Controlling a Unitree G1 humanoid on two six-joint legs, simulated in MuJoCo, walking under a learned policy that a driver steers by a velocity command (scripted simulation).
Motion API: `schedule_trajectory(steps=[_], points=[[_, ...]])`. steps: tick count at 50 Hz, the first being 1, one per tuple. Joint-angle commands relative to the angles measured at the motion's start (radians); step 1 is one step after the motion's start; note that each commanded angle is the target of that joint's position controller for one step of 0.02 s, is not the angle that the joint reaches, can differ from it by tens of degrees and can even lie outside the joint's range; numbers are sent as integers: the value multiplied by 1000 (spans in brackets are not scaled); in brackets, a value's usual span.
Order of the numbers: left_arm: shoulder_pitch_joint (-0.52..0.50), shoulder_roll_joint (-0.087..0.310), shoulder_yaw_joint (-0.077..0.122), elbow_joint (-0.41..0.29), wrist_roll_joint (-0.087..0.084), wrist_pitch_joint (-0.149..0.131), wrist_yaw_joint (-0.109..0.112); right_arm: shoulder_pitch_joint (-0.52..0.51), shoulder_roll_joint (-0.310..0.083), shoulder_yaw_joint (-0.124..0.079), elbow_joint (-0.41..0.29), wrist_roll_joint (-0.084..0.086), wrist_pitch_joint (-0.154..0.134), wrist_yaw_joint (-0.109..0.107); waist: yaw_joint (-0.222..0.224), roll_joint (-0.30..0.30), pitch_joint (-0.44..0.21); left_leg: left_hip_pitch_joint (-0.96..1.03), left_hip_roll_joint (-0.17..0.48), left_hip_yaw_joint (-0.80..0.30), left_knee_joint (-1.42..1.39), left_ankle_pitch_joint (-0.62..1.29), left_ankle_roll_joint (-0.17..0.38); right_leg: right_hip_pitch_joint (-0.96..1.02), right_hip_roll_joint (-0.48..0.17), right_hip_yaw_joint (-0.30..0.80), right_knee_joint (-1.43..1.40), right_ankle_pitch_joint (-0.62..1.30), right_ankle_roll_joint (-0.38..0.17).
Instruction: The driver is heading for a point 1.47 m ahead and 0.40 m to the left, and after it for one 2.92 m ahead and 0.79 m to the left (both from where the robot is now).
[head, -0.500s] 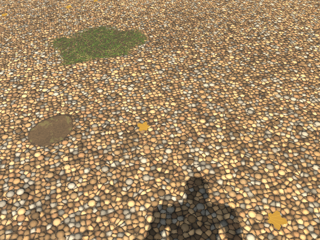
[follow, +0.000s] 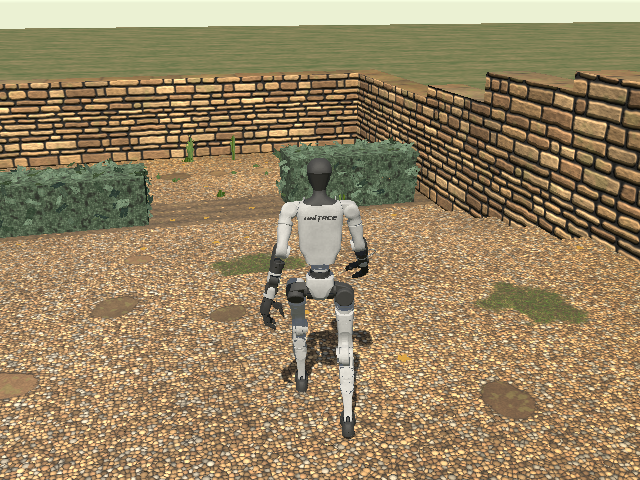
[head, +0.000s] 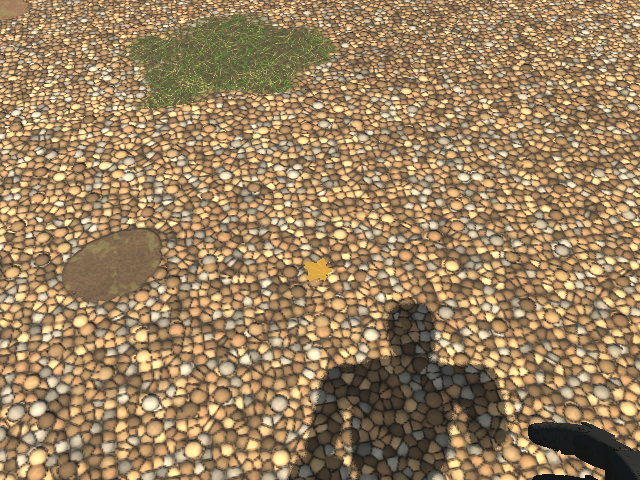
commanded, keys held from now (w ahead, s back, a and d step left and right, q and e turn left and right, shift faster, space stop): w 0.66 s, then w+q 0.34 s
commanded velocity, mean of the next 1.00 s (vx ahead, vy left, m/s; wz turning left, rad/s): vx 0.49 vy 0.00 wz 0.10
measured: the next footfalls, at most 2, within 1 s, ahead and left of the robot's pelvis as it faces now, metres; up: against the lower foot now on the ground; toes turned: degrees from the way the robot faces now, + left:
right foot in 0.54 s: +0.49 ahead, -0.13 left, +0.00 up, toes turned -2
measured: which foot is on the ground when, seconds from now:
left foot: down 0.00-0.56, up 0.58-1.00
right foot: down 0.00-0.00, up 0.02-0.52, down 0.54-1.00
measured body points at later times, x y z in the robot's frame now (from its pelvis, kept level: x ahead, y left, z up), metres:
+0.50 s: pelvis +0.28 +0.00 +0.02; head +0.31 -0.01 +0.47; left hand +0.49 +0.22 -0.08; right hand +0.23 -0.27 -0.12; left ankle +0.14 +0.10 -0.71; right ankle +0.45 -0.13 -0.69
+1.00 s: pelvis +0.56 -0.02 +0.03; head +0.58 -0.01 +0.47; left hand +0.53 +0.25 -0.11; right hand +0.75 -0.24 -0.09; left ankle +0.72 +0.14 -0.67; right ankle +0.45 -0.13 -0.71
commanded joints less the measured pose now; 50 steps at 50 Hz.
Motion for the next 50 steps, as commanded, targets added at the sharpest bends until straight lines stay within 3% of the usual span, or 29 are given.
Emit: schedule_trajectory(steps=[1, 2, 3, 4, 5, 6, 7, 8, 10, 13, 17, 22, 25, 26, 27, 28, 29, 30, 31, 32, 33, 34, 35, 36, 38, 41, 45, 50], points=[[106, -44, -27, -84, 5, -27, -12, 512, -296, -87, 102, -24, 12, -8, -162, 298, -429, 954, 396, -769, -193, -399, 277, -716, 104, 58, 875, -17, -22], [23, 59, -5, -87, -24, -57, -19, 456, -205, -63, 97, -17, 6, -4, -185, 209, -337, 871, 365, -845, -306, -483, 237, -819, 61, 172, 1005, -49, -47], [-84, 117, 13, -126, -49, -74, -22, 359, -162, -51, 82, -13, -2, -6, -160, 155, -174, 719, 344, -678, -314, -413, 193, -888, 9, 139, 1025, 34, -68], [-140, 129, 16, -139, -46, -80, -13, 271, -140, -43, 63, -17, -11, -3, -125, 42, -111, 556, 311, -541, -334, -266, 170, -836, -49, 122, 978, 139, -75], [-161, 126, 26, -142, -31, -75, -4, 223, -118, -38, 58, -30, -18, 3, -90, 16, -76, 431, 273, -437, -353, -150, 154, -779, -85, 112, 920, 199, -74], [-135, 109, 29, -138, -24, -61, -2, 205, -91, -29, 63, -40, -22, 5, -53, 39, -74, 362, 238, -362, -380, -108, 144, -716, -113, 121, 884, 231, -76], [-119, 87, 29, -138, -23, -47, 0, 210, -81, -26, 73, -39, -23, 7, -38, 59, -67, 324, 224, -325, -403, -94, 148, -688, -120, 117, 849, 237, -74], [-120, 74, 29, -142, -21, -37, 1, 229, -84, -25, 85, -35, -24, 5, -32, 61, -51, 295, 215, -292, -424, -79, 157, -687, -127, 108, 817, 236, -69], [-188, 85, 35, -173, -14, -24, 5, 268, -116, -30, 105, -34, -26, -9, -33, 51, -8, 272, 211, -250, -461, -64, 168, -751, -139, 94, 734, 290, -48], [-323, 93, 39, -225, -1, -27, 2, 335, -146, -36, 122, -33, -17, -33, -65, 29, 21, 329, 207, -217, -475, -21, 160, -863, -140, 85, 545, 453, -17], [-474, 68, 26, -267, -7, -40, -15, 413, -161, -36, 139, -21, -7, -47, -116, 33, 30, 370, 171, -136, -472, 21, 119, -812, -89, 33, 289, 626, -11], [-610, 74, 16, -325, -19, -50, -46, 509, -168, -42, 180, -14, 18, -51, -153, 35, 57, 557, 233, -140, -398, 73, 114, -851, -59, 27, 156, 559, -31], [-569, 114, 27, -333, -22, -59, -60, 491, -189, -52, 179, -13, 34, -55, -103, 70, 16, 634, 264, -143, -298, 282, 89, -754, -24, 9, 114, 442, -72], [-488, 142, 42, -314, -21, -60, -59, 467, -197, -54, 171, -14, 39, -55, -53, 87, -39, 629, 248, -124, -202, 462, 74, -624, 11, -20, 102, 424, -93], [-318, 189, 68, -261, -20, -60, -54, 452, -177, -46, 162, -19, 44, -54, 27, 79, -141, 570, 195, -84, -13, 550, 47, -393, 30, -33, 94, 447, -127], [-119, 266, 90, -219, -6, -58, -43, 456, -145, -29, 134, -36, 42, -54, 90, -7, -298, 351, 135, -42, 296, 308, 12, -62, -145, 164, 136, 467, -197], [-53, 324, 102, -192, -1, -49, -47, 582, -4, 10, 131, -32, 17, -41, 18, -274, -425, -62, -62, -47, 645, -394, -56, 271, -369, 655, 25, 265, -359], [-68, 222, 73, -199, -8, -49, -47, 526, -104, -11, 142, -6, -9, -38, 54, -198, -406, -178, -30, -190, 773, -525, -38, 262, -356, 739, -55, 188, -338], [-160, 181, 59, -216, -9, -51, -43, 429, -163, -28, 108, 19, -26, -35, 39, -161, -253, -244, 23, -176, 790, -449, -23, 132, -324, 574, -71, 251, -290], [-242, 158, 51, -235, -5, -52, -43, 373, -163, -28, 97, 18, -32, -41, 8, -75, -174, -211, 78, -146, 747, -354, -22, -19, -286, 449, -98, 364, -266], [-291, 135, 44, -241, 3, -55, -46, 344, -155, -35, 93, 2, -28, -46, -21, -39, -113, -171, 109, -134, 683, -297, -29, -146, -251, 367, -130, 447, -254], [-314, 105, 35, -240, 13, -58, -48, 368, -139, -39, 100, -2, -13, -47, -57, -50, -100, -108, 137, -144, 645, -260, -30, -218, -224, 296, -163, 476, -238], [-315, 99, 35, -233, 14, -61, -51, 392, -109, -37, 108, 0, 4, -47, -72, -64, -90, -70, 144, -144, 619, -243, -34, -263, -214, 257, -193, 479, -236], [-305, 107, 38, -223, 12, -66, -50, 403, -87, -34, 111, 1, 18, -48, -81, -64, -77, -61, 150, -143, 596, -236, -40, -294, -210, 218, -217, 495, -241], [-282, 136, 46, -204, 16, -71, -39, 364, -82, -37, 93, 1, 36, -51, -83, -59, -36, -110, 151, -157, 539, -174, -53, -325, -210, 148, -255, 516, -241], [-256, 152, 52, -189, 19, -68, -21, 284, -87, -43, 60, -7, 37, -48, -67, -51, -9, -184, 134, -180, 391, -10, -65, -296, -199, 59, -276, 538, -219], [-234, 164, 51, -182, 11, -64, -6, 156, -64, -32, 13, -13, 30, -28, -26, -47, 22, -142, 112, -102, 174, 158, -60, -279, -179, -58, -296, 542, -180], [-159, 184, 60, -151, -4, -31, 0, 35, -59, -25, -68, -9, 31, 3, 7, -36, 57, -221, 94, -52, 69, 54, -25, -67, -246, -108, -209, 651, -162]])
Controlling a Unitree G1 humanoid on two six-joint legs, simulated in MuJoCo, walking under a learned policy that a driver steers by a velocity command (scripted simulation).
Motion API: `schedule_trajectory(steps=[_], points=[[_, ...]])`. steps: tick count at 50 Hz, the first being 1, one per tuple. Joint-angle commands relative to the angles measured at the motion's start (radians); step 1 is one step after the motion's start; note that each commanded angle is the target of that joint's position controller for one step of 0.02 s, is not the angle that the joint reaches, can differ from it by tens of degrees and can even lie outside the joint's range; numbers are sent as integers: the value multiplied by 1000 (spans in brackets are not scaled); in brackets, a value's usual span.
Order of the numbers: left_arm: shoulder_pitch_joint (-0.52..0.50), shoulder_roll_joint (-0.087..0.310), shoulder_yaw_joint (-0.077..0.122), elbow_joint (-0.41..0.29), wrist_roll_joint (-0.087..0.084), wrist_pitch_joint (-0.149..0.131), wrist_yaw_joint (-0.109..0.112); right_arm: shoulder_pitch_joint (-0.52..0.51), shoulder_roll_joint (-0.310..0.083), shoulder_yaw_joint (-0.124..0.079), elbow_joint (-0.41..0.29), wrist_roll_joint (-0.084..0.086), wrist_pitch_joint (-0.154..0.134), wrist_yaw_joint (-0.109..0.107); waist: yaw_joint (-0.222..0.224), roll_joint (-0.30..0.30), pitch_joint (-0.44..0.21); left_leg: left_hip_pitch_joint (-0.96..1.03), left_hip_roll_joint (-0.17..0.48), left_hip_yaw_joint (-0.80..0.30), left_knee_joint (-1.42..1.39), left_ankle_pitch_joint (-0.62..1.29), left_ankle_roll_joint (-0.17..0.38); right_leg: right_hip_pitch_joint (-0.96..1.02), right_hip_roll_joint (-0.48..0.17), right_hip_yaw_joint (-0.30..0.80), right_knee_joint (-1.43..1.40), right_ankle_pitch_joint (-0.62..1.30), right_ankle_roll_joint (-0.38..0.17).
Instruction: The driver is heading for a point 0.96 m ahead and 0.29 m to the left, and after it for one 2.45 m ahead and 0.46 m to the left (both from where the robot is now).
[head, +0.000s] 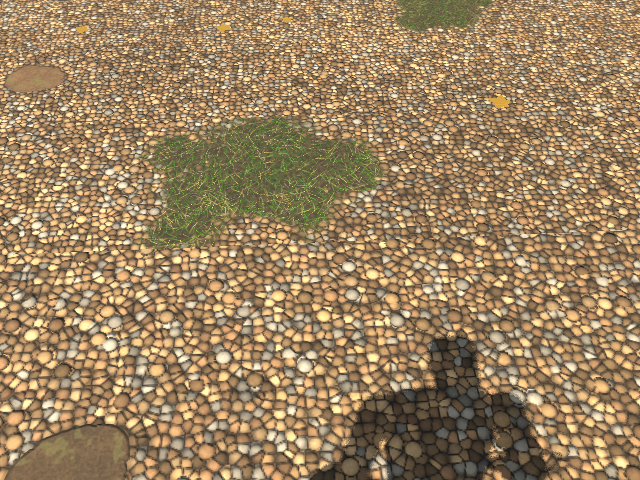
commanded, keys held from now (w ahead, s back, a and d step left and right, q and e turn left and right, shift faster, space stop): w+q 0.80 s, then w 0.20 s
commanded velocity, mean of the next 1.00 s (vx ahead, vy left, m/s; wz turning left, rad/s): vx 0.50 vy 0.00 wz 0.52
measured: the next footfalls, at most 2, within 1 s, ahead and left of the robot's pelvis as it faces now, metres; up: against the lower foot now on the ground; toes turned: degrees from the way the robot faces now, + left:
left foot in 0.12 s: +0.24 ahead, +0.12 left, +0.00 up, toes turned +7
right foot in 0.60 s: +0.56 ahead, -0.01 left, +0.00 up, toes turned +23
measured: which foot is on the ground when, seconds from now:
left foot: up 0.00-0.10, down 0.12-0.60, up 0.62-1.00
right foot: down 0.00-0.10, up 0.12-0.58, down 0.60-1.00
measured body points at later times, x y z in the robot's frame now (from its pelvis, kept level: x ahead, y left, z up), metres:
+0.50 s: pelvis +0.29 +0.06 +0.00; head +0.32 +0.08 +0.45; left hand +0.45 +0.35 -0.08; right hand +0.41 -0.21 -0.10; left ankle +0.20 +0.12 -0.74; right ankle +0.52 -0.06 -0.69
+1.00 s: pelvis +0.56 +0.12 +0.00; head +0.57 +0.14 +0.45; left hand +0.39 +0.29 -0.14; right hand +0.83 +0.05 -0.10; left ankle +0.63 +0.34 -0.69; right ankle +0.52 -0.02 -0.74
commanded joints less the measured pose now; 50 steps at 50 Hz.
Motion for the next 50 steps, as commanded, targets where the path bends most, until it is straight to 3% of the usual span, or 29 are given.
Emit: schedule_trajectory(steps=[1, 3, 4, 5, 6, 7, 8, 9, 10, 11, 12, 15, 17, 21, 25, 28, 29, 30, 31, 32, 33, 34, 35, 36, 37, 39, 43, 47, 50], points=[[27, 170, 38, -29, -11, 16, 10, -141, -54, -6, -125, 3, -14, 24, 6, -80, 87, -67, -12, 43, -39, -95, 30, 46, -335, 48, 25, 512, -120], [-4, 200, 47, -47, -13, 31, 18, -91, -86, -23, -137, 4, -10, 34, -40, -117, 30, 56, -72, 107, -37, -197, 64, 65, -338, 15, 157, 841, -95], [-18, 210, 50, -56, -12, 41, 23, 2, -116, -41, -123, 5, -8, 35, -95, -132, -28, 185, -115, 135, -38, -230, 87, 49, -327, -3, 296, 984, -80], [-32, 206, 47, -67, -13, 48, 28, 159, -169, -73, -85, 9, -6, 28, -177, -111, -112, 411, -158, 135, -96, -183, 123, -33, -286, -28, 507, 981, -48], [-17, 183, 34, -95, 3, 39, 29, 319, -267, -109, -56, 7, 3, 5, -229, 19, -217, 724, -11, -118, -122, -182, 192, -291, -237, -36, 831, 658, -3], [81, 23, -14, -139, 25, 2, 3, 299, -341, -115, -64, 11, -3, 2, -104, 232, -319, 1046, 223, -695, -238, -332, 388, -731, -9, 97, 1153, -279, 53], [-40, 119, 3, -155, -21, -44, -13, 339, -256, -91, -77, 0, -8, 1, -182, 123, -364, 1086, 237, -791, -352, -388, 376, -853, -23, 283, 1236, -300, 26], [-126, 152, 12, -184, -51, -66, -20, 293, -206, -79, -77, -6, -17, -3, -183, 86, -223, 990, 206, -633, -358, -305, 324, -928, -74, 280, 1212, -204, 0], [-141, 146, 11, -183, -38, -74, -14, 219, -176, -70, -96, -2, -22, -3, -138, -14, -151, 836, 162, -510, -359, -206, 289, -882, -121, 276, 1126, -117, -8], [-143, 153, 21, -175, -12, -69, -5, 148, -144, -60, -117, -4, -22, -3, -96, -45, -95, 685, 124, -415, -375, -103, 266, -805, -149, 269, 1037, -73, 2], [-124, 157, 28, -177, -3, -54, -4, 114, -126, -53, -134, -14, -22, -7, -60, -29, -80, 593, 101, -372, -400, -40, 262, -731, -168, 277, 995, -46, 11], [-128, 122, 28, -200, 11, -20, 1, 126, -158, -60, -141, -8, -25, -21, -36, -15, -47, 469, 68, -295, -441, 63, 267, -686, -164, 250, 855, 10, 58], [-206, 106, 22, -232, 16, -14, 4, 160, -186, -68, -137, -3, -24, -35, -56, -7, -20, 434, 38, -252, -447, 74, 247, -699, -143, 236, 709, 131, 82], [-345, 77, 9, -279, 4, -22, -9, 220, -187, -69, -127, 4, -11, -46, -116, 37, -7, 402, -18, -218, -421, -39, 180, -608, -74, 222, 418, 374, 81], [-402, 115, 17, -317, -8, -35, -25, 273, -173, -66, -110, 11, 0, -50, -132, 54, -9, 510, 24, -321, -335, -101, 162, -589, -51, 257, 310, 350, 58], [-334, 149, 31, -310, -10, -53, -32, 259, -176, -69, -120, 5, 12, -57, -84, 94, -27, 571, 44, -396, -232, -39, 144, -497, -41, 252, 267, 226, 17], [-152, 98, -7, -249, 46, -26, -18, 325, -125, -22, -33, -188, -33, 30, 17, 40, -28, 523, 25, -385, -175, 147, 101, -308, -88, 233, 340, 418, -34], [33, 155, 8, -207, 45, -18, -9, 301, -54, -16, -60, -152, -69, 75, 86, -69, -178, 417, -110, -317, 60, 155, 52, 5, -133, 277, 374, 344, -121], [160, 239, 11, -206, 51, -10, -18, 509, 58, 16, -62, -138, -101, 89, 22, -385, -461, 39, -324, -216, 410, -544, -39, 522, -411, 728, 329, 430, -437], [200, 178, -2, -187, 71, -10, -21, 376, -62, -8, -65, -97, -106, 104, 101, -242, -296, -264, -260, -186, 646, -666, -30, 484, -450, 936, 166, 94, -388], [121, 158, -2, -183, 52, -14, -22, 268, -112, -25, -65, -91, -93, 85, 75, -128, -84, -308, -173, -173, 717, -523, -5, 242, -417, 810, 115, -129, -274], [16, 98, -25, -197, 38, -13, -17, 247, -111, -21, -52, -91, -82, 55, 30, -110, -20, -244, -97, -144, 685, -405, 12, 35, -387, 686, 59, -181, -232], [-19, 29, -49, -199, 32, -14, -9, 265, -95, -13, -44, -110, -73, 37, -9, -141, -54, -135, -42, -153, 606, -320, 27, -58, -364, 594, 17, -55, -221], [-51, -9, -63, -205, 39, -16, 4, 232, -66, 1, -49, -129, -64, 35, -29, -122, -43, -70, -10, -141, 578, -293, 23, -129, -351, 530, -17, 60, -215], [-77, -12, -63, -212, 41, -19, 15, 210, -49, 5, -54, -126, -55, 38, -41, -111, -53, -37, -1, -123, 545, -312, 15, -148, -341, 475, -45, 120, -213], [-73, 32, -45, -203, 47, -37, 21, 175, -32, 13, -60, -99, -49, 49, -39, -96, -31, -40, 17, -95, 455, -285, -5, -167, -317, 340, -84, 188, -215], [43, 65, -30, -147, 80, -45, -9, 96, 1, 32, -81, -90, -41, 64, -12, -69, 19, -53, 26, -27, 226, -76, -19, -185, -292, 169, -103, 358, -234], [105, 76, -27, -101, 73, -45, -52, 8, -12, 35, -127, -87, -13, 57, -10, -98, 53, 25, -3, 1, 61, 21, 1, -188, -293, 112, -74, 439, -223], [141, 95, -20, -74, 68, -41, -63, -68, -43, 26, -163, -85, -5, 40, -1, -99, 66, -4, -24, 0, -35, -35, 29, -43, -325, 125, -49, 452, -211]])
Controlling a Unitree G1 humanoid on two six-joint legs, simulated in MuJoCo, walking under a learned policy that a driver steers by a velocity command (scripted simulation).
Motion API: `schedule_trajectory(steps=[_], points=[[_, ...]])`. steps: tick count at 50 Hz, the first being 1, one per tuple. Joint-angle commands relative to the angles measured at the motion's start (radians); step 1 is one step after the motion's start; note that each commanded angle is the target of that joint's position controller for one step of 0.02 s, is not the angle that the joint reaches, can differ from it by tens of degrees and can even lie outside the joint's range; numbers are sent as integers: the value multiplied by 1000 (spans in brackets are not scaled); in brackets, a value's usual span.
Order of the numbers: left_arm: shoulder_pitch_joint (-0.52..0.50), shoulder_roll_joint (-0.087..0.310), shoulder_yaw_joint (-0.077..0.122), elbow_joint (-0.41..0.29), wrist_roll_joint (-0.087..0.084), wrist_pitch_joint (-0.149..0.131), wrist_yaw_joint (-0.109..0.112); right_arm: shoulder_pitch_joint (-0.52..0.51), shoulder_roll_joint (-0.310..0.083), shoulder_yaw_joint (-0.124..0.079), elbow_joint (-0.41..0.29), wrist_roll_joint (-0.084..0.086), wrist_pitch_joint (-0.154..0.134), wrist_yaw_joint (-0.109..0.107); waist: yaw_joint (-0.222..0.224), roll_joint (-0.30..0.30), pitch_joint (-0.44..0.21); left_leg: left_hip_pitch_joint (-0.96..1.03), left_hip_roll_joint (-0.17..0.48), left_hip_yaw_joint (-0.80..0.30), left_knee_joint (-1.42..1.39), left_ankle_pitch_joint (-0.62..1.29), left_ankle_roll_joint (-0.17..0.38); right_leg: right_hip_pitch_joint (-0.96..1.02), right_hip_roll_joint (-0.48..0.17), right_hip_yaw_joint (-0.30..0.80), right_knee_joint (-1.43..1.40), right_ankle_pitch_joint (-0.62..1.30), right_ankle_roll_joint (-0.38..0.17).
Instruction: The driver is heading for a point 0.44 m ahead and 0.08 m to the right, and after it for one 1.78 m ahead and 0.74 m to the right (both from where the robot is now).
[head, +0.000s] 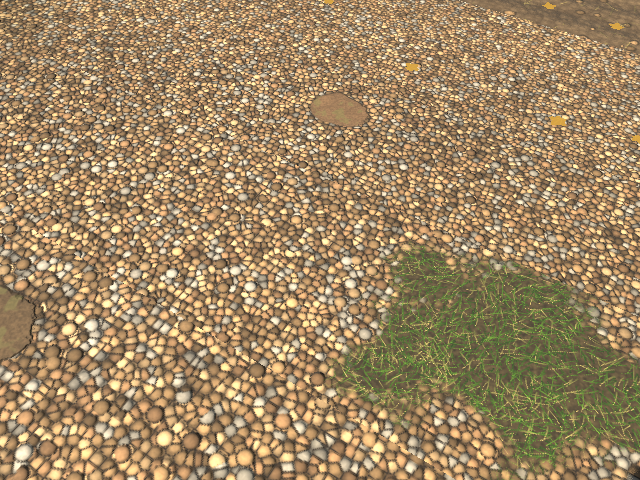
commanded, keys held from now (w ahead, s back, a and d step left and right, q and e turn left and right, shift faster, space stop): w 0.20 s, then w+e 0.12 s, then e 0.68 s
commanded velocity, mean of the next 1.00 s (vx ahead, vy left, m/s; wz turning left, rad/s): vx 0.27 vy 0.00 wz -0.28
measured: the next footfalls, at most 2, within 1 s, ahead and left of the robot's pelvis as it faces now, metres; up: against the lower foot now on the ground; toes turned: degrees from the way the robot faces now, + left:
left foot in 0.12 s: +0.23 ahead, +0.14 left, +0.00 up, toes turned +3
right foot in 0.56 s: +0.46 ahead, -0.09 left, +0.00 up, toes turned -8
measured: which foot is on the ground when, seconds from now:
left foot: up 0.00-0.10, down 0.12-0.56, up 0.58-1.00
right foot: down 0.00-0.14, up 0.16-0.54, down 0.56-1.00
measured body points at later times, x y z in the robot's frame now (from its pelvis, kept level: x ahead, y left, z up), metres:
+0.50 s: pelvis +0.28 +0.03 +0.00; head +0.30 +0.03 +0.45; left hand +0.47 +0.24 -0.12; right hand +0.23 -0.21 -0.14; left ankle +0.20 +0.14 -0.74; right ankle +0.43 -0.10 -0.69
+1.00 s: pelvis +0.38 +0.03 +0.00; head +0.41 +0.02 +0.44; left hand +0.60 +0.24 -0.10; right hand +0.43 -0.27 -0.11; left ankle +0.41 +0.15 -0.74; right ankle +0.42 -0.08 -0.74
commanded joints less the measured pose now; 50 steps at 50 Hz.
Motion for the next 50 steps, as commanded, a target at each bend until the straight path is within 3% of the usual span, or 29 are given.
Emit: schedule_trajectory(steps=[1, 4, 6, 7, 8, 9, 10, 11, 12, 15, 18, 21, 22, 23, 24, 26, 27, 28, 29, 30, 31, 32, 33, 35, 37, 39, 43, 46, 50], points=[[14, 151, 35, -29, -8, -7, -9, -83, -74, -19, -90, 2, -2, -15, -41, -91, 87, -1, -22, 9, -84, -49, 27, 35, -308, 125, -29, 430, -211], [32, 186, 49, -10, -15, 13, 3, -107, -95, -33, -110, 12, -12, -21, -66, -104, 81, 118, -74, 57, -164, -121, 62, 100, -319, 101, 49, 577, -183], [6, 221, 59, -21, -1, 11, 7, 36, -174, -68, -82, 43, -35, -32, -143, -100, -47, 510, -126, 74, -120, -14, 127, -60, -246, 9, 279, 828, -112], [62, 151, 48, -31, -106, 42, 36, 316, -193, -76, 1, -13, -21, -54, -228, 3, -196, 946, 67, -121, -10, 162, 193, -413, -160, -23, 685, 589, -24], [70, 114, 36, -53, -104, 44, 34, 478, -270, -107, 37, 25, -4, -75, -276, 195, -375, 1097, 305, -491, -168, 264, 299, -606, -6, 10, 1066, -285, 18], [7, 69, 13, -67, 25, 17, -37, 617, -221, -82, 94, 0, -38, -69, -294, 97, -434, 1143, 239, -561, -324, -96, 302, -658, -14, 318, 1017, -288, -52], [-183, 102, 36, -103, 10, -3, -32, 472, -220, -96, 94, 14, -62, -67, -265, 98, -16, 893, 202, -456, -388, -268, 242, -868, -59, 265, 1070, -208, -56], [-180, 125, 37, -98, 19, -8, -11, 354, -163, -81, 79, 31, -62, -77, -218, 96, -10, 766, 184, -354, -424, -307, 223, -810, -113, 246, 1043, -161, -77], [-153, 97, 32, -92, 23, -6, -1, 299, -99, -61, 68, 36, -57, -77, -170, 68, -6, 674, 180, -305, -445, -248, 226, -759, -138, 241, 1022, -136, -83], [-128, 38, 15, -75, 5, 21, -13, 220, -26, -34, 38, 18, -54, -75, -86, 16, 7, 491, 190, -192, -550, -96, 221, -653, -162, 249, 942, -39, -67], [-206, 53, 19, -97, -15, 28, -33, 223, -72, -45, 39, -9, -72, -80, -83, 4, 20, 479, 153, -19, -555, 155, 202, -684, -159, 212, 769, 142, -39], [-294, 58, 17, -130, -22, 30, -57, 244, -115, -52, 56, -9, -70, -63, -86, 15, 1, 437, 121, 112, -500, 424, 160, -573, -124, 178, 577, 305, -16], [-285, 52, 16, -132, -20, 33, -64, 234, -128, -56, 56, -23, -63, -51, -77, 37, -6, 397, 114, 141, -466, 427, 146, -511, -111, 183, 605, 349, -8], [-274, 85, 26, -133, -26, 29, -63, 216, -147, -61, 52, -22, -63, -46, -65, 39, -1, 393, 121, 149, -445, 398, 137, -494, -98, 192, 597, 359, -7], [-238, 101, 35, -125, -15, 19, -62, 202, -164, -66, 31, -35, -58, -49, -63, 29, -11, 352, 108, 175, -393, 365, 129, -419, -61, 158, 689, 396, -10], [-220, 166, 65, -141, -21, -5, -44, 150, -186, -71, 9, -11, -63, -68, -28, 19, 5, 376, 122, 185, -279, 381, 97, -375, -34, 146, 636, 292, -28], [-222, 198, 76, -143, -44, -14, -31, 142, -184, -70, 24, 21, -68, -73, -15, 14, 29, 437, 135, 173, -220, 392, 66, -370, -35, 160, 448, 246, -47], [-219, 226, 88, -142, -55, -26, -18, 190, -185, -70, 34, 31, -68, -72, -36, 4, -13, 488, 102, 178, -112, 438, 40, -289, 19, 122, 377, 343, -88], [-172, 314, 108, -157, -52, -31, 13, 343, -120, -57, 35, 18, -63, -67, -97, -172, -202, 451, 30, 206, 164, 179, -52, -54, -103, 323, 396, 907, -280], [-80, 358, 122, -171, -34, -15, 30, 481, -50, -28, 33, -22, -65, -60, -103, -316, -484, 257, -114, 137, 504, -745, -149, 284, -361, 707, 339, 1137, -580], [21, 332, 119, -131, -15, -24, 20, 300, -113, -40, -28, 22, -59, -50, -7, -188, -406, 67, -130, -39, 671, -800, -140, 271, -393, 829, 246, 980, -538], [-1, 305, 129, -125, -26, -35, 26, 105, -148, -49, -94, 49, -44, -61, 28, -133, -199, -77, -90, -93, 734, -771, -128, 126, -361, 747, 228, 787, -435], [-87, 245, 114, -134, -50, -26, 33, 96, -187, -58, -90, 29, -32, -86, -16, -39, -157, -31, -45, -100, 704, -717, -121, -25, -328, 679, 188, 651, -387], [-201, 190, 82, -168, -55, -11, 27, 147, -126, -31, -82, -19, -23, -112, -132, -39, -79, 125, 10, -106, 571, -625, -119, -314, -264, 599, 117, 630, -362], [-252, 185, 76, -218, -44, -13, 21, 172, -122, -29, -86, -18, -6, -118, -166, -48, -109, 216, -3, -85, 513, -559, -126, -396, -202, 556, 68, 473, -330], [-283, 231, 86, -267, -44, -25, 19, 192, -131, -27, -78, 5, 16, -106, -172, -60, -99, 285, -34, -32, 442, -463, -143, -480, -145, 490, 54, 350, -286], [-223, 251, 94, -324, -59, -35, 13, 123, -132, -17, -104, 17, 51, -98, -117, -101, -85, 304, -51, -12, 211, -444, -160, -426, -143, 564, 61, 99, -255], [-165, 235, 92, -365, -60, -11, 4, 88, -137, -14, -131, 16, 40, -98, -66, -125, -107, 267, -78, -23, 40, -456, -132, -290, -190, 690, 107, 52, -283], [-192, 216, 76, -385, -57, 36, -15, 156, -163, -32, -134, 54, 18, -87, -113, -119, -119, 493, -116, 12, -307, -239, -25, -356, -156, 732, 190, 125, -259]])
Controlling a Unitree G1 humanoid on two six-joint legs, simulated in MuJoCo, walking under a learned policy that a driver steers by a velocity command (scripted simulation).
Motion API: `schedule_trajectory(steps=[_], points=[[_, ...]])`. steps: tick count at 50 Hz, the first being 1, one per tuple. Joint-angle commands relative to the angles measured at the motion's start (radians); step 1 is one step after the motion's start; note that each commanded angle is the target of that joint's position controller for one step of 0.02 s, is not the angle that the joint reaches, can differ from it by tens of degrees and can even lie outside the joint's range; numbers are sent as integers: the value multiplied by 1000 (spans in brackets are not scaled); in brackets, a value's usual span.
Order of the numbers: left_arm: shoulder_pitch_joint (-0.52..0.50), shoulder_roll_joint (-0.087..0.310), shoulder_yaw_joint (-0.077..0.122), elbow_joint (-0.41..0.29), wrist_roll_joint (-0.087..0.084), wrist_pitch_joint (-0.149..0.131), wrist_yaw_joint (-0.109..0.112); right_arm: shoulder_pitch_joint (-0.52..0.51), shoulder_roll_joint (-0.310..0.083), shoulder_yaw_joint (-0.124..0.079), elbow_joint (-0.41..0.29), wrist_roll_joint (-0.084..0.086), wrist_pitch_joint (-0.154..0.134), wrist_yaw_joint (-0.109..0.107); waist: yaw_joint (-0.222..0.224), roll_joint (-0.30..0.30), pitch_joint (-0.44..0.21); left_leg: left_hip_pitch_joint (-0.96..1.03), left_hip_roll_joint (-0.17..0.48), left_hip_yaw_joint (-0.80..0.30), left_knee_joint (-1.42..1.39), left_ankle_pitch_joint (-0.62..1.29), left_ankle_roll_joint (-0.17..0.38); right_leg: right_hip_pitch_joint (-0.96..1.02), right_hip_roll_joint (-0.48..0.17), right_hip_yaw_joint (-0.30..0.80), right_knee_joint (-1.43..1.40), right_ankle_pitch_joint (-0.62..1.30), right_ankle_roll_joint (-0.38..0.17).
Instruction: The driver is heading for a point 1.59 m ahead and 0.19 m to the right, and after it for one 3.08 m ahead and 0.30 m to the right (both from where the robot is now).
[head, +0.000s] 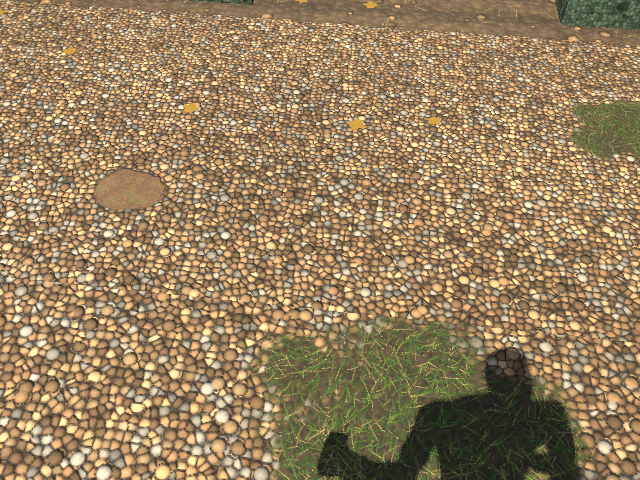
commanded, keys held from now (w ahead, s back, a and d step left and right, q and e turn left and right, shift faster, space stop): e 0.44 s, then no key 0.56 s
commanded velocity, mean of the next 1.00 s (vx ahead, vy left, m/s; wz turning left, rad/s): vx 0.01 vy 0.00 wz -0.39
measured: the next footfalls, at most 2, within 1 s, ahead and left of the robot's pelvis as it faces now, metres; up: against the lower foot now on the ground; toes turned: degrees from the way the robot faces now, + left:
left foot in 0.02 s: +0.02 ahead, +0.12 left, +0.00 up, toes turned -3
right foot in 0.58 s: +0.00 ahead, -0.14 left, +0.00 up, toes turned -22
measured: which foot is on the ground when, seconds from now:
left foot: up 0.00-0.00, down 0.02-0.60, up 0.62-0.90, down 0.92-1.00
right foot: down 0.00-0.02, up 0.04-0.56, down 0.58-1.00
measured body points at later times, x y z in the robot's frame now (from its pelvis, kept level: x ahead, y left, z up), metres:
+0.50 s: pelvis +0.00 +0.01 +0.01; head +0.04 +0.01 +0.46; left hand +0.21 +0.21 -0.10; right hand +0.03 -0.32 -0.06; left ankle -0.02 +0.12 -0.74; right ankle -0.04 -0.12 -0.70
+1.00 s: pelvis -0.02 -0.05 -0.01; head +0.01 -0.06 +0.44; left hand +0.26 +0.08 -0.09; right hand -0.04 -0.31 -0.14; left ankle +0.03 +0.09 -0.74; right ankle -0.04 -0.13 -0.74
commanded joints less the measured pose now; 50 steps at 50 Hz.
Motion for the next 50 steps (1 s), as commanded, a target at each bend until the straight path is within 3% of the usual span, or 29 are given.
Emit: schedule_trajectory(steps=[1, 2, 3, 4, 5, 6, 7, 8, 10, 13, 17, 20, 22, 26, 28, 29, 30, 31, 32, 33, 34, 35, 36, 40, 43, 45, 47, 48, 50], points=[[37, 92, 12, -61, 6, 16, -11, 92, -125, -46, -68, 24, -36, 4, -60, -48, -137, 231, 65, -25, -200, 245, 151, 31, -232, 316, -12, -114, -154], [30, 4, -16, -123, 16, 17, -12, 128, -222, -74, -86, 13, -55, -10, -55, 150, -160, 384, 317, -328, -236, 545, 428, -217, -72, 128, 187, -336, -26], [11, 57, -2, -129, 60, 11, -2, 90, -255, -89, -94, -30, -72, -8, -62, 166, -59, 377, 525, -505, -327, 665, 584, -418, -8, -28, 417, -539, 98], [21, 120, 17, -80, 68, 19, 12, 44, -199, -81, -117, -30, -83, -12, -55, 23, -64, 328, 480, -377, -342, 654, 489, -369, -94, -52, 601, -487, 129], [59, 146, 31, -51, 63, 29, 29, -43, -148, -68, -139, -8, -90, -6, -8, 42, -57, 256, 375, -236, -332, 618, 391, -307, -99, -84, 711, -422, 153], [70, 140, 34, -37, 69, 32, 33, -110, -104, -49, -170, 7, -96, -4, 12, 88, -57, 211, 301, -141, -316, 647, 334, -280, -88, -111, 797, -348, 173], [55, 117, 24, -46, 79, 33, 23, -124, -102, -50, -185, 11, -95, -10, 8, 104, -63, 184, 268, -82, -292, 750, 316, -261, -75, -143, 888, -311, 181], [45, 134, 24, -42, 68, 27, 7, -139, -117, -52, -206, 9, -98, -17, 4, 82, -68, 187, 267, -44, -294, 786, 307, -260, -79, -161, 920, -287, 184], [20, 115, 17, -38, 39, 25, -14, -55, -160, -62, -195, -8, -92, -31, -45, 81, -67, 245, 252, 15, -283, 787, 315, -278, -98, -160, 926, -228, 190], [-20, 113, 17, -36, 18, 26, -17, 44, -172, -70, -165, 0, -78, -26, -84, 107, -46, 385, 281, 54, -270, 771, 320, -320, -143, -163, 736, -183, 200], [-58, 80, -6, -45, 33, 51, -18, 127, -219, -106, -126, -3, -79, -13, -117, 121, -25, 458, 355, 46, -269, 804, 349, -279, -196, -217, 448, -215, 185], [-45, 95, -7, -38, 50, 58, -22, 79, -238, -127, -137, -18, -85, -13, -100, 127, -19, 399, 383, 60, -296, 730, 352, -175, -193, -247, 343, -241, 141], [-43, 107, -2, -31, 52, 58, -28, 42, -231, -129, -150, -29, -90, -20, -90, 140, -18, 359, 392, 78, -318, 649, 335, -108, -194, -250, 311, -240, 113], [-63, 117, 6, -26, 30, 47, -30, -23, -235, -138, -151, -21, -83, -30, -69, 141, -19, 349, 377, 90, -300, 454, 270, -22, -170, -254, 140, -171, 67], [-53, 117, 14, -19, 8, 30, -35, -60, -226, -129, -137, -15, -66, -23, -40, 122, -28, 281, 345, 110, -232, 327, 221, 108, -122, -278, -37, 19, 17], [-42, 126, 23, -21, -7, 19, -36, -40, -192, -112, -116, -17, -57, -10, -27, 103, -54, 208, 316, 125, -191, 260, 182, 230, -106, -278, -83, 128, -20], [-13, 174, 42, -35, -5, 9, -29, 16, -120, -90, -101, -28, -49, 2, -27, 3, -117, 123, 237, 206, -74, 104, 98, 390, -188, -190, -80, 368, -95], [48, 301, 74, -64, -17, -2, -3, 87, -38, -60, -148, -36, -57, -3, -49, -196, -226, -100, 94, 248, 182, -297, -13, 617, -430, 112, -59, 784, -325], [85, 293, 82, -61, 11, -26, 6, 72, -88, -61, -140, -30, -79, 2, 1, -96, -179, -249, 64, 79, 275, -403, -22, 607, -499, 203, -77, 624, -367], [82, 253, 81, -39, 19, -43, 13, -7, -117, -65, -136, -20, -83, -1, 18, -88, -91, -322, 96, 33, 347, -348, -28, 537, -455, 122, -95, 512, -304], [44, 202, 68, -48, 3, -42, 12, -3, -159, -76, -114, -17, -82, -11, 1, -84, -86, -319, 109, 31, 406, -317, -40, 489, -421, 65, -96, 498, -258], [-1, 156, 51, -65, -19, -33, 8, 29, -163, -75, -93, -22, -79, -14, -29, -82, -89, -280, 121, 9, 431, -293, -46, 427, -408, 34, -98, 520, -227], [-46, 147, 44, -84, -28, -24, 4, 50, -138, -61, -86, -22, -76, -8, -65, -83, -65, -219, 129, 1, 460, -245, -50, 317, -395, 5, -115, 526, -202], [-179, 149, 34, -149, -4, -18, -8, 146, -118, -43, -24, -13, -63, 36, -124, -45, -71, -82, 130, 3, 445, -12, -84, 131, -323, -82, -108, 454, -162], [-154, 132, 22, -142, -12, -12, -29, 138, -71, -18, -19, -14, -56, 65, -87, -19, -56, -28, 149, 24, 264, 10, -101, 121, -295, -87, -19, 284, -115], [-153, 107, 4, -131, -33, 5, -64, 149, -54, -8, -9, 15, -59, 80, -99, 13, -29, 53, 144, 52, 103, 171, -90, 71, -273, -57, 37, 95, -60], [-117, 96, -5, -121, -38, 16, -83, 92, -99, -13, -42, 39, -70, 69, -66, -9, -46, 45, 135, 45, 45, 224, -49, 97, -244, 0, 21, -110, 17], [-56, 110, 0, -116, -33, 17, -76, 30, -117, -7, -64, 39, -75, 63, -10, 13, -46, 8, 139, 33, 18, 173, -5, 125, -217, -2, -7, -234, 32], [-113, 145, 5, -136, -6, 12, -65, -10, -117, -11, -53, 33, -75, 58, -13, 26, 2, -112, 129, 13, -35, 41, 28, 164, -196, -58, -4, -314, 50]])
